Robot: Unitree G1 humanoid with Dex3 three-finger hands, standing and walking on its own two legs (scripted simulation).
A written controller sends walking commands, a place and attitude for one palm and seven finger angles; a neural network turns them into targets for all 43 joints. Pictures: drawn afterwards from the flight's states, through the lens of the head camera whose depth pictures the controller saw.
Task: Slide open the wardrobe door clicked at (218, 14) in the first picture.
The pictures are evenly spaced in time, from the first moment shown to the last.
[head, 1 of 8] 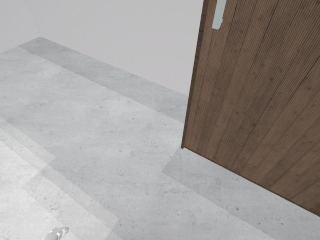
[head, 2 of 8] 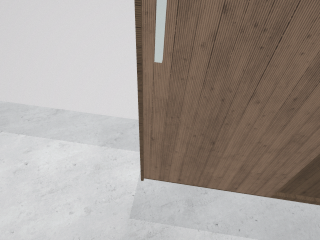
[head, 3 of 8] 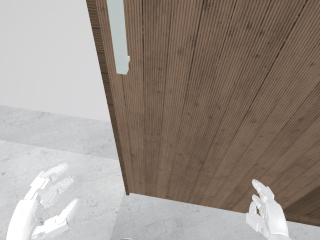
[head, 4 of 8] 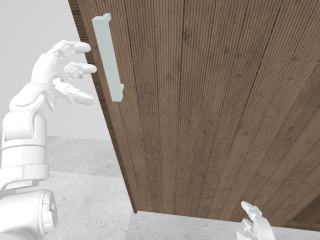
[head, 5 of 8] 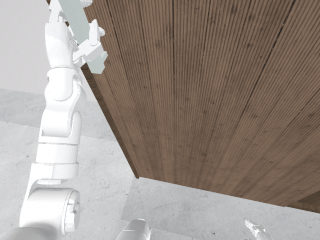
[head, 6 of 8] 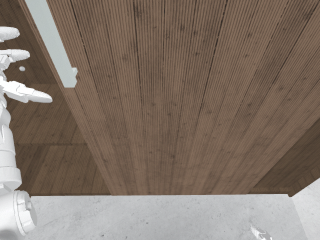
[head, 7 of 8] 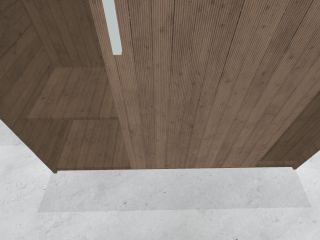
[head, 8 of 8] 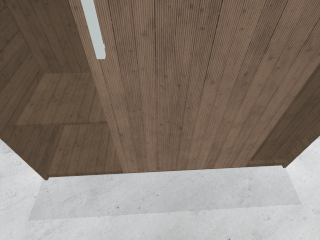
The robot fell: no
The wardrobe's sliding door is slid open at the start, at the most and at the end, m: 0.00 0.51 0.51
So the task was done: yes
